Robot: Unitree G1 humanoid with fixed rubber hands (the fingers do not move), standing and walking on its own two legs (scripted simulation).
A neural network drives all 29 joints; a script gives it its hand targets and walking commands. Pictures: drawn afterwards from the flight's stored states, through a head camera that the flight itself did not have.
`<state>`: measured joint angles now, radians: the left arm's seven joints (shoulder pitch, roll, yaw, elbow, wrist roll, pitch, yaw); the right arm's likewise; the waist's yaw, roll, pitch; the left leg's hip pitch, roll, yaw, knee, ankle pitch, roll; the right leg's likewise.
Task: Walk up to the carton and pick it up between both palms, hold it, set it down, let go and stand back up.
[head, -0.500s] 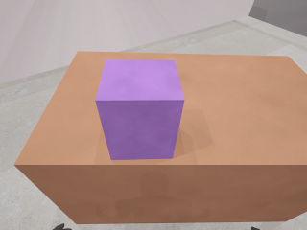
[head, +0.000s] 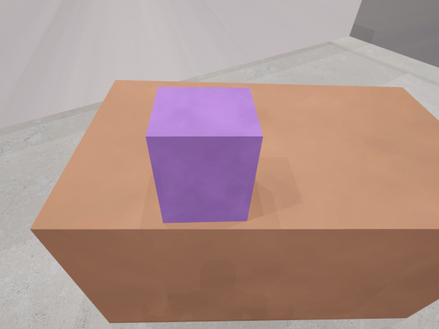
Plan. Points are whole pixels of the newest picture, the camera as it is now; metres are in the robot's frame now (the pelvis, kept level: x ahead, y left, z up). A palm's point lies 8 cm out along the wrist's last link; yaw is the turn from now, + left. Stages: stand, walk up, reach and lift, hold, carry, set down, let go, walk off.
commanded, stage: stand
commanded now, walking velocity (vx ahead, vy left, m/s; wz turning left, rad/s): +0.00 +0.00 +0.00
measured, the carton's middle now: (204, 157) +0.49 +0.04 +0.07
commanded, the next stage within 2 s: none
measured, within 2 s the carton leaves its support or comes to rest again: neither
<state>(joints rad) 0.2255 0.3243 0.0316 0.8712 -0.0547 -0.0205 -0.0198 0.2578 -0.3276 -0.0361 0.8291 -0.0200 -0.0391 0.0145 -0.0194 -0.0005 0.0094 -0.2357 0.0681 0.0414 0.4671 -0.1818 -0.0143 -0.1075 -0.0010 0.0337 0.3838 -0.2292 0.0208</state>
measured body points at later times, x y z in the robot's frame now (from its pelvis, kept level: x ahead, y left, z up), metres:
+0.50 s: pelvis -0.01 +0.00 +0.00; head -0.03 +0.01 +0.45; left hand +0.08 +0.29 -0.12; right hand +0.07 -0.30 -0.11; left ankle +0.05 +0.12 -0.74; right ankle -0.01 -0.15 -0.74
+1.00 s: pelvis -0.01 +0.00 +0.00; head -0.03 +0.01 +0.45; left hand +0.08 +0.29 -0.13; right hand +0.06 -0.30 -0.11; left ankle +0.05 +0.12 -0.74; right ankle -0.01 -0.15 -0.74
